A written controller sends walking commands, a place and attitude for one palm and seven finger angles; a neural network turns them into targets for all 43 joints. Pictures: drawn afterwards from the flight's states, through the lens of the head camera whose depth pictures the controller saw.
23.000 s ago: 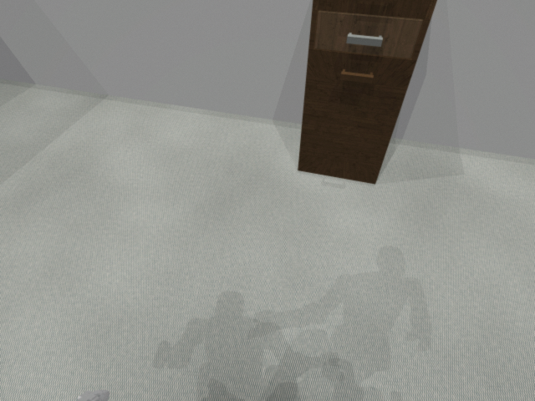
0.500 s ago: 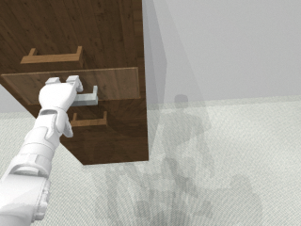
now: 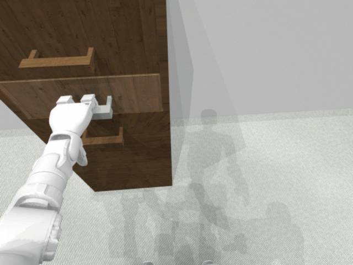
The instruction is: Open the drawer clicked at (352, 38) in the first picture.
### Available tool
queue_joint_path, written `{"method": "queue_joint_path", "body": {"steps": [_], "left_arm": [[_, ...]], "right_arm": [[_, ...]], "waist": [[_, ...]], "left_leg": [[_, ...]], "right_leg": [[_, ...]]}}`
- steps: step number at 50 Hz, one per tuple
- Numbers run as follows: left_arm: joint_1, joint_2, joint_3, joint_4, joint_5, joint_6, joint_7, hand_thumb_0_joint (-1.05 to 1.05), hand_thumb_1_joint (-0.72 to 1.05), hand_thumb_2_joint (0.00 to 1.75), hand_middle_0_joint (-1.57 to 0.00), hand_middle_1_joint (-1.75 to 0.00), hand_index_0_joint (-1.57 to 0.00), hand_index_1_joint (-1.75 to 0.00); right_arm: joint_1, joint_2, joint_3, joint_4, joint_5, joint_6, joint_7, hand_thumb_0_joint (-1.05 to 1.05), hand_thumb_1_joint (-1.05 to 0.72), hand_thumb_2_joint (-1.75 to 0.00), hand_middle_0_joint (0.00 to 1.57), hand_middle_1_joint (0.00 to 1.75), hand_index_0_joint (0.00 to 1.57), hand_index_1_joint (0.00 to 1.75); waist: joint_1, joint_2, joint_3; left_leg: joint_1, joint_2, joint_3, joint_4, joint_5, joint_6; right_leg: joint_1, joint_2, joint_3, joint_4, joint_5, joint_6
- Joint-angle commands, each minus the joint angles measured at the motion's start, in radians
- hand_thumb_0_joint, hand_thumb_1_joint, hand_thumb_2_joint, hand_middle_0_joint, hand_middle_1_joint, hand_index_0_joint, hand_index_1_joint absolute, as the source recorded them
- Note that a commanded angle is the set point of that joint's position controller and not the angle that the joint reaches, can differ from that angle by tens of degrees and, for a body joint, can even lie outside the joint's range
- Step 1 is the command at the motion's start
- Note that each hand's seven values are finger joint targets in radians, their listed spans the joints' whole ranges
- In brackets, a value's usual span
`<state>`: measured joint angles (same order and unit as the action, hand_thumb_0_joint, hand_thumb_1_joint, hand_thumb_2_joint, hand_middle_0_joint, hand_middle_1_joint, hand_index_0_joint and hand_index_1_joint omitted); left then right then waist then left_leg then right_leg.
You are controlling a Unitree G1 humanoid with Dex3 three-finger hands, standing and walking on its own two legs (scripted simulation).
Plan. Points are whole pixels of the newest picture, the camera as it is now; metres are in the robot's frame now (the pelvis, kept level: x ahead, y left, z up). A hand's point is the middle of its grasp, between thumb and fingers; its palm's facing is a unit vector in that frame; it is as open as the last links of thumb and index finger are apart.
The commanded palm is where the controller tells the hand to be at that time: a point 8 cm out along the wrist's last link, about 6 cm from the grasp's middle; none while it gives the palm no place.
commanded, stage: lower the fingers behind the handle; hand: left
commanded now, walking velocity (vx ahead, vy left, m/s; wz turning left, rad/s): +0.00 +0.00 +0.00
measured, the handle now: (86, 106) +0.50 +0.23 +0.03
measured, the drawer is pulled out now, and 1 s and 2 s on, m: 0.00 0.00 0.03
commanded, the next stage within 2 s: close the thumb around the handle in 0.34 s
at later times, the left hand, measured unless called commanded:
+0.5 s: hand (81, 128) +0.45 +0.24 +0.01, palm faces -0.06 -0.03 -1.00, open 13.8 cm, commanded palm +0.43 +0.25 +0.06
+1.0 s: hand (81, 127) +0.45 +0.24 +0.01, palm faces -0.05 -0.04 -1.00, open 6.4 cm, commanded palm +0.42 +0.25 +0.06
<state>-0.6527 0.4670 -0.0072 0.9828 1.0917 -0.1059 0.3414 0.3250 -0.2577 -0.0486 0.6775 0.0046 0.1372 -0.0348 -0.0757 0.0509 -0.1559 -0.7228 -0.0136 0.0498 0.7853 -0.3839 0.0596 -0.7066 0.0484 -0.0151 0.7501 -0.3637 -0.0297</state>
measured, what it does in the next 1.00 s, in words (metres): stands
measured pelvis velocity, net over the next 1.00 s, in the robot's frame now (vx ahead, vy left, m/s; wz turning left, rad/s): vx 0.01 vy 0.00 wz -0.01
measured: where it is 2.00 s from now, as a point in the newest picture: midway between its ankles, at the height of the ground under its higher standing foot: outside the picture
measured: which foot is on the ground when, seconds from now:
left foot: down 0.00-1.00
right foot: down 0.00-1.00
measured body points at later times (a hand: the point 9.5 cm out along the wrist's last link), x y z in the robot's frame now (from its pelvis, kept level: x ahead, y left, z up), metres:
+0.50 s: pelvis +0.00 +0.00 +0.00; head +0.09 -0.01 +0.44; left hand +0.44 +0.24 +0.06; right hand +0.03 -0.27 -0.14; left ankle -0.01 +0.08 -0.70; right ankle -0.01 -0.10 -0.70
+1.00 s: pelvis +0.01 +0.00 +0.00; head +0.09 -0.01 +0.44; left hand +0.44 +0.24 +0.06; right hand +0.04 -0.27 -0.13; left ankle -0.01 +0.08 -0.70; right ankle -0.01 -0.10 -0.70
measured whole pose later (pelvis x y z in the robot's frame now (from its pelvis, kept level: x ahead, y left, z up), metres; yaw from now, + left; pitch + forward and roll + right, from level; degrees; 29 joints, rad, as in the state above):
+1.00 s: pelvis +0.01 +0.00 +0.00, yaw +0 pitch +19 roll -1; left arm -0.64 0.47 0.01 0.97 1.08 -0.10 0.36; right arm 0.32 -0.25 -0.05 0.70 0.00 0.14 -0.03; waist -0.08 0.06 -0.16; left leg -0.73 -0.01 0.05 0.79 -0.40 0.06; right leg -0.71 0.05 -0.01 0.75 -0.37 -0.03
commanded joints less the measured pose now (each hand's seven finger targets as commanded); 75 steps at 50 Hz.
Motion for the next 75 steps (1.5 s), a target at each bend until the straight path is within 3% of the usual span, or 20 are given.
{"method": "queue_joint_path", "body": {"steps": [1,4,5,7,9,11,13,22,24,30,38,44,45,47,53,62,65,66,71,75], "left_arm": [[-0.432,0.301,0.103,-0.234,0.010,-0.019,0.082,0.00,-0.50,0.30,-0.30,-1.20,-0.30,-1.20],[-0.389,0.247,0.073,-0.184,0.008,0.021,0.098,0.00,-0.50,0.30,-0.30,-1.20,-0.30,-1.20],[-0.431,0.237,0.064,-0.191,0.003,0.027,0.098,0.00,-0.50,0.30,-0.30,-1.20,-0.30,-1.20],[-0.417,0.283,0.096,-0.173,-0.008,0.045,0.097,0.00,-0.50,0.30,-0.30,-1.20,-0.30,-1.20],[-0.432,0.268,0.072,-0.164,-0.008,0.061,0.085,0.00,-0.50,0.30,-0.30,-1.20,-0.30,-1.20],[-0.424,0.294,0.088,-0.155,-0.005,0.061,0.072,0.00,-0.50,0.30,-0.30,-1.20,-0.30,-1.20],[-0.402,0.285,0.074,-0.133,-0.009,0.064,0.056,0.00,-0.50,0.30,-0.30,-1.20,-0.30,-1.20],[-0.394,0.304,0.094,-0.161,-0.008,0.009,0.042,0.00,-0.50,0.30,-0.30,-1.20,-0.30,-1.20],[-0.383,0.278,0.078,-0.155,-0.008,0.010,0.050,0.00,-0.39,0.35,-0.31,-1.21,-0.31,-1.21],[-0.411,0.310,0.099,-0.140,-0.013,0.026,0.064,0.00,-0.05,0.49,-0.33,-1.25,-0.33,-1.25],[-0.368,0.299,0.095,-0.168,-0.013,0.031,0.056,0.00,0.40,0.68,-0.36,-1.30,-0.36,-1.30],[-0.335,0.303,0.103,-0.161,-0.017,0.024,0.051,0.00,0.73,0.83,-0.39,-1.33,-0.39,-1.33],[-0.340,0.329,0.124,-0.174,-0.017,0.019,0.051,0.00,0.79,0.85,-0.39,-1.34,-0.39,-1.34],[-0.332,0.302,0.106,-0.189,-0.014,0.014,0.054,0.00,0.90,0.90,-0.40,-1.35,-0.40,-1.35],[-0.315,0.311,0.122,-0.188,-0.022,0.017,0.062,0.00,0.90,0.90,-0.40,-1.35,-0.40,-1.35],[-0.312,0.328,0.129,-0.187,-0.023,0.028,0.060,0.00,0.90,0.90,-0.40,-1.35,-0.40,-1.35],[-0.244,0.290,0.129,-0.235,-0.033,0.016,0.058,0.00,0.90,0.90,-0.40,-1.35,-0.40,-1.35],[-0.187,0.307,0.151,-0.241,-0.035,0.015,0.057,0.00,0.90,0.90,-0.40,-1.35,-0.40,-1.35],[-0.039,0.229,0.120,-0.350,-0.053,0.025,0.056,0.00,0.90,0.90,-0.40,-1.35,-0.40,-1.35],[0.056,0.257,0.161,-0.436,-0.064,0.055,0.060,0.00,0.90,0.90,-0.40,-1.35,-0.40,-1.35]], "right_arm": [[0.099,-0.150,-0.062,-0.057,-0.015,-0.024,-0.013,0.00,-0.90,-0.90,0.20,0.30,0.20,0.30],[0.096,-0.149,-0.064,-0.048,-0.013,-0.027,-0.004,0.00,-0.90,-0.90,0.20,0.30,0.20,0.30],[0.098,-0.151,-0.063,-0.044,-0.014,-0.027,-0.003,0.00,-0.90,-0.90,0.20,0.30,0.20,0.30],[0.101,-0.157,-0.061,-0.037,-0.012,-0.023,-0.004,0.00,-0.90,-0.90,0.20,0.30,0.20,0.30],[0.095,-0.156,-0.056,-0.039,-0.008,-0.021,-0.008,0.00,-0.90,-0.90,0.20,0.30,0.20,0.30],[0.096,-0.157,-0.054,-0.037,-0.008,-0.019,-0.013,0.00,-0.90,-0.90,0.20,0.30,0.20,0.30],[0.090,-0.155,-0.048,-0.043,-0.004,-0.017,-0.016,0.00,-0.90,-0.90,0.20,0.30,0.20,0.30],[0.105,-0.155,-0.051,-0.049,-0.006,-0.023,-0.021,0.00,-0.90,-0.90,0.20,0.30,0.20,0.30],[0.108,-0.153,-0.054,-0.048,-0.005,-0.024,-0.017,0.00,-0.90,-0.90,0.20,0.30,0.20,0.30],[0.108,-0.160,-0.053,-0.037,-0.007,-0.020,-0.015,0.00,-0.90,-0.90,0.20,0.30,0.20,0.30],[0.099,-0.157,-0.054,-0.044,-0.008,-0.013,-0.013,0.00,-0.90,-0.90,0.20,0.30,0.20,0.30],[0.089,-0.158,-0.053,-0.047,-0.006,-0.010,-0.016,0.00,-0.90,-0.90,0.20,0.30,0.20,0.30],[0.087,-0.160,-0.051,-0.047,-0.008,-0.009,-0.016,0.00,-0.90,-0.90,0.20,0.30,0.20,0.30],[0.090,-0.155,-0.055,-0.051,-0.008,-0.009,-0.014,0.00,-0.90,-0.90,0.20,0.30,0.20,0.30],[0.084,-0.156,-0.057,-0.046,-0.009,-0.007,-0.012,0.00,-0.90,-0.90,0.20,0.30,0.20,0.30],[0.073,-0.157,-0.053,-0.049,-0.007,-0.002,-0.016,0.00,-0.90,-0.90,0.20,0.30,0.20,0.30],[0.066,-0.151,-0.060,-0.059,-0.010,-0.003,-0.010,0.00,-0.90,-0.90,0.20,0.30,0.20,0.30],[0.064,-0.150,-0.060,-0.064,-0.009,-0.002,-0.009,0.00,-0.90,-0.90,0.20,0.30,0.20,0.30],[0.031,-0.144,-0.064,-0.098,0.000,-0.006,0.001,0.00,-0.90,-0.90,0.20,0.30,0.20,0.30],[0.009,-0.150,-0.065,-0.107,-0.001,-0.010,0.006,0.00,-0.90,-0.90,0.20,0.30,0.20,0.30]], "waist": [[0.003,0.046,-0.416],[0.002,0.048,-0.392],[-0.013,0.037,-0.396],[0.000,0.020,-0.407],[-0.010,0.010,-0.381],[-0.004,0.002,-0.390],[-0.002,0.004,-0.344],[0.002,0.005,-0.363],[-0.003,0.004,-0.362],[-0.007,-0.008,-0.366],[0.012,0.035,-0.390],[0.010,-0.017,-0.354],[0.020,0.006,-0.372],[0.019,0.024,-0.385],[0.020,-0.011,-0.385],[0.025,0.002,-0.372],[0.042,0.020,-0.421],[0.062,0.018,-0.428],[0.070,0.013,-0.402],[0.086,0.003,-0.411]], "left_leg": [[0.278,-0.001,-0.059,-0.026,0.419,-0.014],[0.293,0.004,-0.064,-0.023,0.428,-0.022],[0.299,0.007,-0.070,-0.023,0.438,-0.022],[0.289,0.003,-0.061,-0.027,0.428,-0.017],[0.266,0.000,-0.056,-0.039,0.400,-0.014],[0.264,-0.001,-0.054,-0.041,0.407,-0.012],[0.239,-0.004,-0.048,-0.051,0.377,-0.010],[0.234,-0.001,-0.052,-0.042,0.386,-0.009],[0.242,-0.002,-0.052,-0.036,0.392,-0.010],[0.224,-0.004,-0.051,-0.037,0.385,-0.010],[0.263,-0.002,-0.048,-0.039,0.446,-0.015],[0.225,-0.004,-0.040,-0.047,0.406,-0.009],[0.232,-0.004,-0.042,-0.045,0.423,-0.011],[0.256,-0.003,-0.043,-0.041,0.448,-0.014],[0.248,-0.001,-0.039,-0.039,0.455,-0.012],[0.240,-0.004,-0.039,-0.048,0.449,-0.014],[0.299,0.005,-0.042,-0.044,0.533,-0.017],[0.303,0.006,-0.042,-0.042,0.563,-0.018],[0.330,0.020,-0.049,-0.060,0.630,-0.022],[0.336,0.022,-0.047,-0.068,0.666,-0.024]], "right_leg": [[0.134,0.014,0.016,-0.039,0.334,-0.016],[0.097,0.020,0.002,-0.040,0.312,-0.017],[0.094,0.020,-0.001,-0.042,0.317,-0.017],[0.130,0.020,0.006,-0.047,0.331,-0.013],[0.143,0.017,0.008,-0.059,0.328,-0.012],[0.163,0.015,0.013,-0.060,0.343,-0.010],[0.166,0.014,0.012,-0.071,0.329,-0.012],[0.159,0.013,0.016,-0.059,0.337,-0.012],[0.145,0.015,0.015,-0.060,0.332,-0.013],[0.160,0.014,0.015,-0.060,0.337,-0.012],[0.177,0.015,0.013,-0.056,0.379,-0.013],[0.199,0.012,0.020,-0.068,0.379,-0.010],[0.205,0.012,0.023,-0.061,0.388,-0.012],[0.196,0.013,0.019,-0.058,0.396,-0.012],[0.212,0.012,0.022,-0.058,0.420,-0.009],[0.222,0.010,0.023,-0.059,0.415,-0.010],[0.235,0.013,0.019,-0.056,0.449,-0.013],[0.249,0.012,0.021,-0.051,0.467,-0.012],[0.266,0.013,0.017,-0.064,0.486,-0.011],[0.314,0.011,0.023,-0.069,0.527,-0.011]]}}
